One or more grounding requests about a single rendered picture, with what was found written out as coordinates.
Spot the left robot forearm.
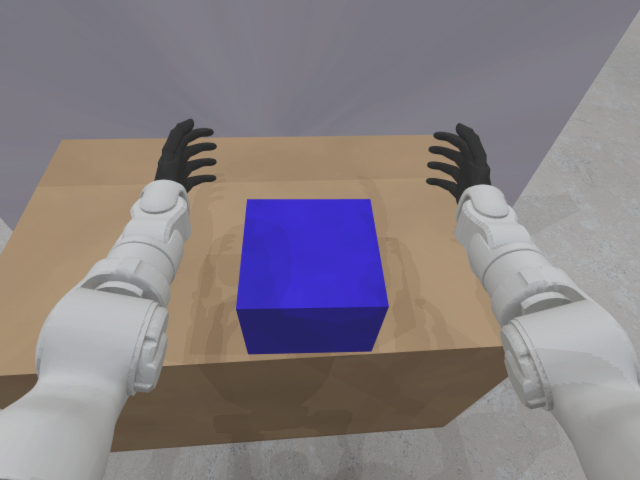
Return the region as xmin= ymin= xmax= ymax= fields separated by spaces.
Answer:
xmin=35 ymin=180 xmax=192 ymax=378

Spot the pedestal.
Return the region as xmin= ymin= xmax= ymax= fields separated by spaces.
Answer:
xmin=0 ymin=135 xmax=508 ymax=452

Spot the right robot hand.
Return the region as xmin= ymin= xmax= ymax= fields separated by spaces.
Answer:
xmin=426 ymin=123 xmax=492 ymax=205

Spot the carton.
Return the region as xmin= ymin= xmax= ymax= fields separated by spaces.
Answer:
xmin=236 ymin=199 xmax=389 ymax=354

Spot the left robot upper arm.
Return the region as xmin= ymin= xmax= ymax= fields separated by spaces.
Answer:
xmin=0 ymin=287 xmax=169 ymax=480

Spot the left robot hand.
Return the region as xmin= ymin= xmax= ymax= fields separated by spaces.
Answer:
xmin=154 ymin=119 xmax=217 ymax=193

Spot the right robot upper arm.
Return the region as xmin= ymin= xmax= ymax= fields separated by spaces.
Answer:
xmin=500 ymin=300 xmax=640 ymax=480

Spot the right robot forearm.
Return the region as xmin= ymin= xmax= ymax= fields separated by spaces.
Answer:
xmin=454 ymin=185 xmax=640 ymax=384

